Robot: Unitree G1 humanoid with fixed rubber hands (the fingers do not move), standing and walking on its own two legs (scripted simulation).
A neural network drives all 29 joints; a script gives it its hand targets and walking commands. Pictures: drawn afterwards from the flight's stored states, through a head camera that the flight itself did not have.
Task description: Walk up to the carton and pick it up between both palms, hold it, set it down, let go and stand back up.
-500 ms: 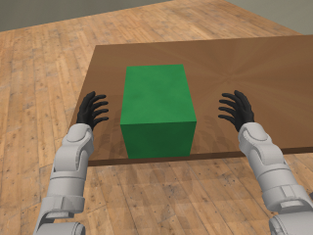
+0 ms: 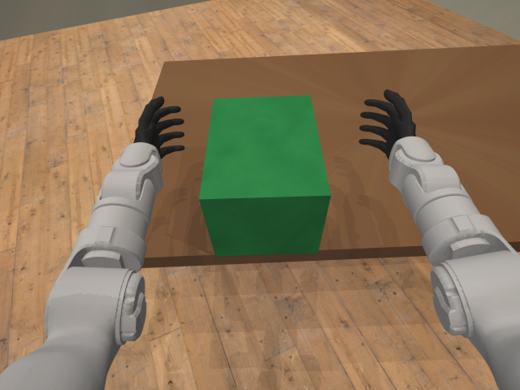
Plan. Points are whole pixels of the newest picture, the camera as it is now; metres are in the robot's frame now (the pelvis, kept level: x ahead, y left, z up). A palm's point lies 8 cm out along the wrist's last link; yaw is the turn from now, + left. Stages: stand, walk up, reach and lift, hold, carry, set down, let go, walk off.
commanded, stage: reach and lift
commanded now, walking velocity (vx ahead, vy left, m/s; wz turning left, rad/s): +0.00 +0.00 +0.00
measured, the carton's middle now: (264, 173) +0.52 +0.04 +0.02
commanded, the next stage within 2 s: none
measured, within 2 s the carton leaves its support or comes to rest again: neither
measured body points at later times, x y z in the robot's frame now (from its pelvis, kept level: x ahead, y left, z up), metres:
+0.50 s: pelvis +0.00 +0.00 -0.01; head +0.06 +0.01 +0.44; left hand +0.49 +0.23 +0.16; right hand +0.51 -0.16 +0.16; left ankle +0.00 +0.13 -0.74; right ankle -0.02 -0.10 -0.74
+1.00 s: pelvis -0.01 +0.01 -0.02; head +0.10 +0.02 +0.42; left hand +0.49 +0.19 +0.09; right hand +0.50 -0.16 +0.09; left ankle +0.00 +0.13 -0.74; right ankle -0.02 -0.10 -0.74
